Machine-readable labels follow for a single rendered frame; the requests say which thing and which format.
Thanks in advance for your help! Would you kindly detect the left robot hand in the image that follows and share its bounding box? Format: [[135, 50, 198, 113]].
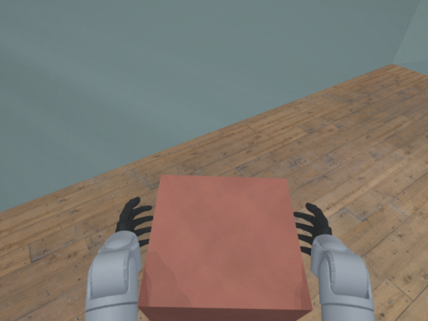
[[115, 197, 153, 247]]

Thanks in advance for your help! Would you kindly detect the right robot forearm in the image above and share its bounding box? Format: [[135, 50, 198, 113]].
[[310, 234, 376, 321]]

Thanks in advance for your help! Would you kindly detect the carton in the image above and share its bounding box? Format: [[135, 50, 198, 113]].
[[137, 175, 313, 321]]

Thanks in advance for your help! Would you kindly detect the left robot forearm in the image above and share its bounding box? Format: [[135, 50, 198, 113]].
[[85, 231, 142, 321]]

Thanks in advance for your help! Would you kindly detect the right robot hand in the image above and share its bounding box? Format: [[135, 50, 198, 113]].
[[294, 203, 332, 256]]

